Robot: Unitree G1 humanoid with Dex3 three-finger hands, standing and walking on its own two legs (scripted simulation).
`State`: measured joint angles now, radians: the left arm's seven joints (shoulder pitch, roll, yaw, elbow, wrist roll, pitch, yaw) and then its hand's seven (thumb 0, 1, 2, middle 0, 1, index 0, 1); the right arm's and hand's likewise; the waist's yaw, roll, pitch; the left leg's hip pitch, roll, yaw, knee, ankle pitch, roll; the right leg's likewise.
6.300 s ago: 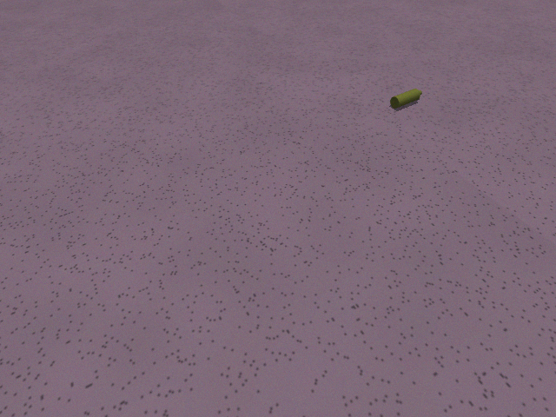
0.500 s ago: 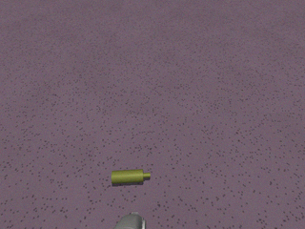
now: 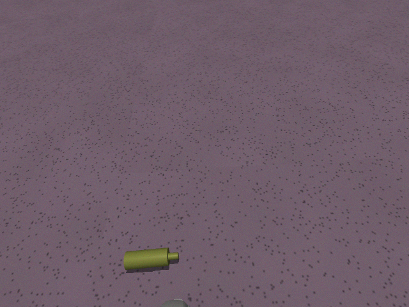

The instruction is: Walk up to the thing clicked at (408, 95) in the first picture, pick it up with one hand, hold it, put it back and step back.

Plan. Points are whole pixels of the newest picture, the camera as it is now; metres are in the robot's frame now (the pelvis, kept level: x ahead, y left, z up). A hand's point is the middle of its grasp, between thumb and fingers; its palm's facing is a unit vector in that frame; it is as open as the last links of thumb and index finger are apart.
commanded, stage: walk up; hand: left
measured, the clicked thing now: (152, 258) +0.45 +0.31 -0.71
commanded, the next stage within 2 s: stand in 1.72 s
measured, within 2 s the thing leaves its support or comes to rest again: neither
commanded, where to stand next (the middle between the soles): +0.06 +0.09 m, yaw +1 degrees
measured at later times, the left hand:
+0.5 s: hand out of the picture +0.05 +0.33 -0.15, palm faces +0.03 -0.90 -0.43, open 7.4 cm
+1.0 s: hand out of the picture +0.09 +0.32 -0.13, palm faces +0.00 -0.93 -0.37, open 7.4 cm
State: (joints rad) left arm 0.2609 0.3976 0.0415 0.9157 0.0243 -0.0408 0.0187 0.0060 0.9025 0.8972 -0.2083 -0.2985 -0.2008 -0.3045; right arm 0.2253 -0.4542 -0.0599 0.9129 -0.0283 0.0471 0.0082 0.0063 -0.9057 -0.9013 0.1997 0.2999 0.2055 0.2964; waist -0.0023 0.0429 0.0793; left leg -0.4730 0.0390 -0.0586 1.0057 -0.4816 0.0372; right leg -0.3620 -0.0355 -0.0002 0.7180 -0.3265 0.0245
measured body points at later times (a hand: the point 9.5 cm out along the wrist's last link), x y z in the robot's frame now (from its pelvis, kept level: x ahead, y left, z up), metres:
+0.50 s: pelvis +0.01 +0.04 -0.01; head +0.05 +0.05 +0.44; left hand +0.05 +0.37 -0.12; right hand +0.13 -0.27 -0.12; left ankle +0.01 +0.17 -0.71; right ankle +0.05 -0.09 -0.72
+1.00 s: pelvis +0.01 +0.05 +0.02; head +0.03 +0.05 +0.47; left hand +0.09 +0.37 -0.10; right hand +0.12 -0.25 -0.10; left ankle +0.01 +0.17 -0.71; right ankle +0.05 -0.09 -0.71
